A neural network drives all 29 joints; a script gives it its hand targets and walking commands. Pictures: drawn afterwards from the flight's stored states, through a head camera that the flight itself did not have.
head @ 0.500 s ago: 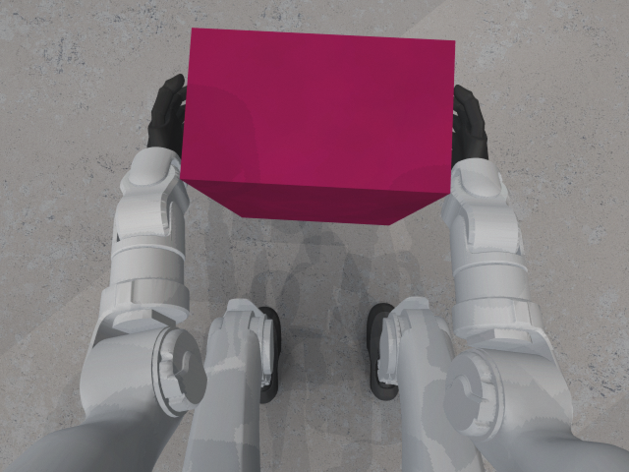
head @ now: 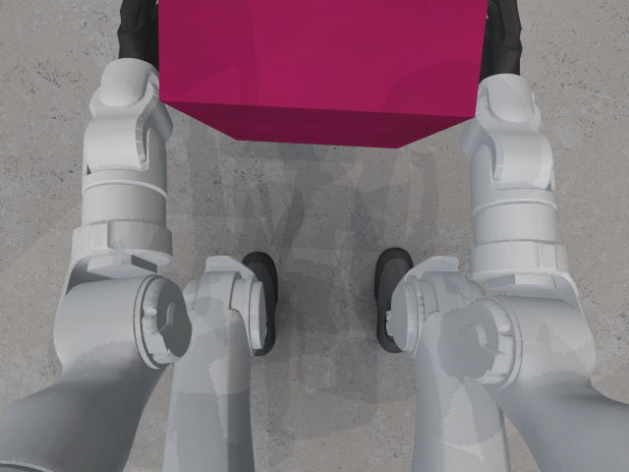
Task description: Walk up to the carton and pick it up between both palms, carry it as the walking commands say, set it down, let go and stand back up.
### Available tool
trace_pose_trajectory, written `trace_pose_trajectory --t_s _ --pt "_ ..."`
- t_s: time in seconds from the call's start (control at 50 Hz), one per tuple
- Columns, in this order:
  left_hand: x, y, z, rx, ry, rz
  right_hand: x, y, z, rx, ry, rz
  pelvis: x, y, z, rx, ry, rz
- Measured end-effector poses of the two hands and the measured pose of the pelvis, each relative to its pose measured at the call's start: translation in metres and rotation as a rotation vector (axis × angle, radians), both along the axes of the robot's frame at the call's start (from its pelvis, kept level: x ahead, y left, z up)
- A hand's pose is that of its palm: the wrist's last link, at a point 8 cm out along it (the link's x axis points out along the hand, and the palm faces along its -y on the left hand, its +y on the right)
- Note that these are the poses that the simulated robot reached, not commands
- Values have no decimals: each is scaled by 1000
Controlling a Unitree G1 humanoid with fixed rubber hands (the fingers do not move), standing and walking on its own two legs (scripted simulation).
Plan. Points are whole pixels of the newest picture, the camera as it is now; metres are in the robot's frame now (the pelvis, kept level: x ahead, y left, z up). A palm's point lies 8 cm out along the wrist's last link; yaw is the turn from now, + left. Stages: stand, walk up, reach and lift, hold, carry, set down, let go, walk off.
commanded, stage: set down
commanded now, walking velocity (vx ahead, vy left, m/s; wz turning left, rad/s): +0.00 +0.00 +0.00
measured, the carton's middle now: (320, 66) +0.52 +0.01 -0.23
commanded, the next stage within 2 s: none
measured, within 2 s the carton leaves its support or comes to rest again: rests again in 1.48 s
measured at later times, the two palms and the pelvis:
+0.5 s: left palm (174, 65) +0.53 +0.18 -0.23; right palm (476, 47) +0.54 -0.16 -0.21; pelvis -0.02 +0.01 -0.05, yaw -1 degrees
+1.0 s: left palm (182, 74) +0.52 +0.18 -0.24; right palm (475, 60) +0.53 -0.17 -0.22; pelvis -0.03 +0.00 -0.06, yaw -1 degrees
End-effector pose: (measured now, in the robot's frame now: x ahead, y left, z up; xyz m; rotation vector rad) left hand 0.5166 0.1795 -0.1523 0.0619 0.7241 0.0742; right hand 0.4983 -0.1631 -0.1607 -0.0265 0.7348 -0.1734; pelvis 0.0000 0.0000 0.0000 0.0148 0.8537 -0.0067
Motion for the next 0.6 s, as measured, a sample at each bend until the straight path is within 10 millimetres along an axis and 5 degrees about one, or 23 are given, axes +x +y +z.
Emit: trace_pose_trajectory --t_s 0.12,0.22,0.6 --pt "9 -1 -37 0 -18 -5 9 -1 -36 14 -10 -17 -12 2 -18 -3 -85 -3" --pt "13 -2 -63 5 -22 -21 40 -4 -29 -30 -82 24 -24 4 -26 -8 -217 -4" --pt "12 -2 -76 22 26 -32 35 -3 -52 -19 -22 23 -26 4 -53 -7 -295 -6"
